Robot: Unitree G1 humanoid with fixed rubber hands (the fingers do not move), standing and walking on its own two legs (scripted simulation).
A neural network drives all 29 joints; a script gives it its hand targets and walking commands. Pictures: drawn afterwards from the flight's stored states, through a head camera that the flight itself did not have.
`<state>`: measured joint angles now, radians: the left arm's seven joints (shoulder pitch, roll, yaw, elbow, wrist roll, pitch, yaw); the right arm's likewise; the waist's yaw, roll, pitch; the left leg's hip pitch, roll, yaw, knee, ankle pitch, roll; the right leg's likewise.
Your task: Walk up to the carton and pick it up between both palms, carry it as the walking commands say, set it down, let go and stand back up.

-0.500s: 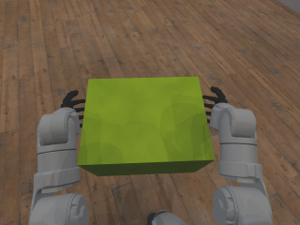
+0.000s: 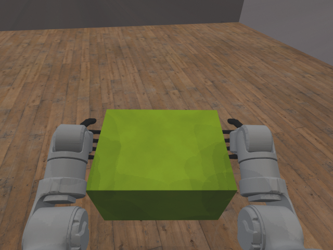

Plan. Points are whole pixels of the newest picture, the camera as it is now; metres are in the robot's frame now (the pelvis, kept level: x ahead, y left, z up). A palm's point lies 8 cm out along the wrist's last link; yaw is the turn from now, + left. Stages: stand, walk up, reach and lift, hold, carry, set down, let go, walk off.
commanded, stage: carry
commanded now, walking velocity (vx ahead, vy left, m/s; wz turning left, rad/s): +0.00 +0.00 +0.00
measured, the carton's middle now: (161, 164) +0.35 +0.02 +0.05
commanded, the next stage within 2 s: none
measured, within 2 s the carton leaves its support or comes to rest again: neither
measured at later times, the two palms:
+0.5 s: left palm (94, 149) +0.36 +0.19 +0.09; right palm (238, 146) +0.36 -0.18 +0.10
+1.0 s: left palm (87, 157) +0.33 +0.20 +0.09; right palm (237, 154) +0.34 -0.17 +0.10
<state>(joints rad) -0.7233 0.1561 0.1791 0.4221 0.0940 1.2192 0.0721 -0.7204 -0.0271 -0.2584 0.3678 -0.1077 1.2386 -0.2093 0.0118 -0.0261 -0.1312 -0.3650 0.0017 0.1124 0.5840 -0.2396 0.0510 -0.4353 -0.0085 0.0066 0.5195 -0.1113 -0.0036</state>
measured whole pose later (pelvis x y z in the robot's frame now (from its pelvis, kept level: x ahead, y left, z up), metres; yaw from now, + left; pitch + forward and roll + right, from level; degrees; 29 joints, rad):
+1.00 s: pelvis +0.01 +0.00 +0.00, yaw +1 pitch +0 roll +0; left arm -0.52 0.04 0.26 0.31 0.15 0.98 0.07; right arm -0.52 0.02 -0.27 0.29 -0.17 0.97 -0.12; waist 0.00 -0.03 -0.09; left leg -0.34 -0.01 0.09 0.60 -0.26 0.05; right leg -0.42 -0.02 -0.02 0.56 -0.14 0.00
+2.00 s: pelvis +0.01 -0.01 +0.00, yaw +2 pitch +1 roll +1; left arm -0.43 0.00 0.26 0.27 0.17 0.91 0.06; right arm -0.45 0.03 -0.26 0.27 -0.19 0.90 -0.09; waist 0.00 -0.03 -0.09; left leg -0.33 -0.02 0.09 0.57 -0.25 0.04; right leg -0.41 -0.03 -0.02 0.55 -0.14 0.00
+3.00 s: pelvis +0.01 +0.00 +0.00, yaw +2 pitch +0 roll +0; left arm -0.36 -0.01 0.23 0.24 0.19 0.90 0.05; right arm -0.38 0.03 -0.24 0.26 -0.18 0.87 -0.09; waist -0.01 -0.02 -0.10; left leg -0.33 -0.02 0.09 0.55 -0.23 0.05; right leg -0.40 -0.03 -0.02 0.50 -0.12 0.01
